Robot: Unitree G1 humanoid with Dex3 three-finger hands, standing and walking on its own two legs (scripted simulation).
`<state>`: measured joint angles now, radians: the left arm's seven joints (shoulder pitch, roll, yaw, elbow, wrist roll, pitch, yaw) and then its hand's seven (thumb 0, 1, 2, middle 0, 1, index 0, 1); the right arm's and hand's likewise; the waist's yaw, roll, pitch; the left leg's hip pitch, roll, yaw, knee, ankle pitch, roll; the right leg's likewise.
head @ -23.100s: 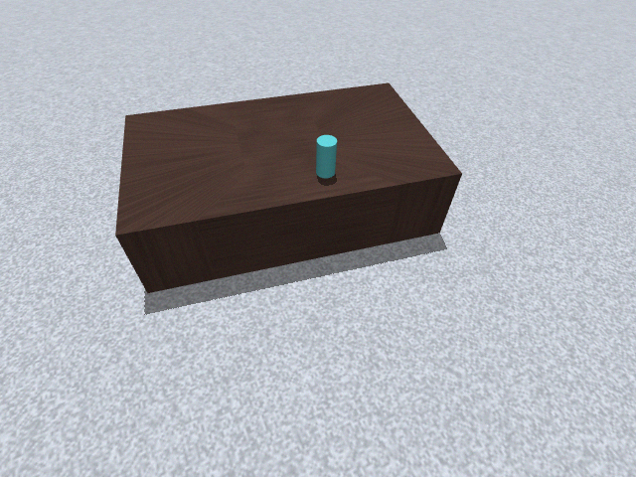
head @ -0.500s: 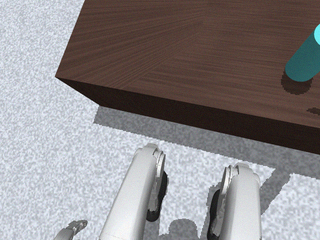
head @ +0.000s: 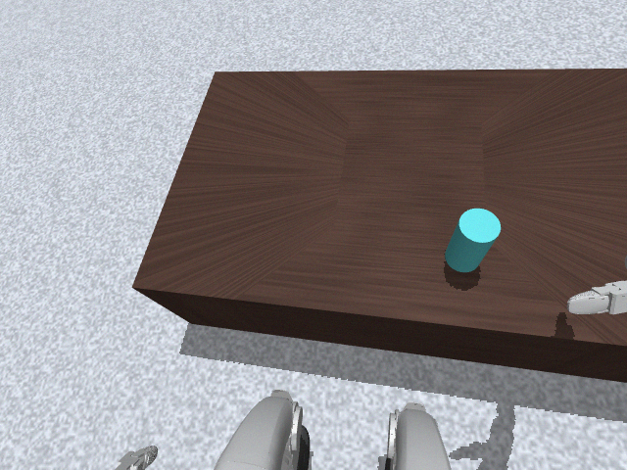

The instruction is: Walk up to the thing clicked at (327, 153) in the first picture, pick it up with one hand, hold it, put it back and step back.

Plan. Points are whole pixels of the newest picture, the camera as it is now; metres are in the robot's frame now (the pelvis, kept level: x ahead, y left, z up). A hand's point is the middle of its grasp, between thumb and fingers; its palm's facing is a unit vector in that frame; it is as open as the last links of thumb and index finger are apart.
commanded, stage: home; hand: right
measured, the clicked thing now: (470, 242) +0.53 -0.21 -0.26
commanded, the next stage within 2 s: none
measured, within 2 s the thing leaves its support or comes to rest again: neither
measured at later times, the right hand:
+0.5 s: hand (521, 412) +0.22 -0.18 +0.00, palm faces +0.08 +0.98 -0.17, open 17.2 cm
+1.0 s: hand (498, 453) +0.18 -0.15 +0.01, palm faces +0.11 +0.98 -0.18, open 17.4 cm
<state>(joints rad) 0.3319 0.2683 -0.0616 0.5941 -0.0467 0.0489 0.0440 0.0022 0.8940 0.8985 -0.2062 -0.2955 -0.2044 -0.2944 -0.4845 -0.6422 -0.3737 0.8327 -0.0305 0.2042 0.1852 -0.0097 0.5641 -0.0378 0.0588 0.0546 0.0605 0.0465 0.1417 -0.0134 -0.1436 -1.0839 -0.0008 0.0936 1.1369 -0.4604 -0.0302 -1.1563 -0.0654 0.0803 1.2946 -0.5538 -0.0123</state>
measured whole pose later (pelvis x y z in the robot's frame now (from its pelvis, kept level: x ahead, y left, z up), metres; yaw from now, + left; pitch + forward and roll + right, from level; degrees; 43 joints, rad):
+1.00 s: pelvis +0.03 +0.03 +0.05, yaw -4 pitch +9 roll +3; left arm 0.28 0.23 -0.03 0.53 -0.01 -0.21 0.17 0.01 0.89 0.90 -0.21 -0.30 -0.21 -0.30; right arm 0.49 -0.21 -0.03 -0.10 0.05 0.44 -0.01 -0.01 0.53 -0.05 0.06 0.06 0.06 0.05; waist 0.04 -0.04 -0.15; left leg -0.62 0.02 0.09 0.92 -0.45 -0.01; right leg -0.66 -0.05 0.06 0.99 -0.49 0.02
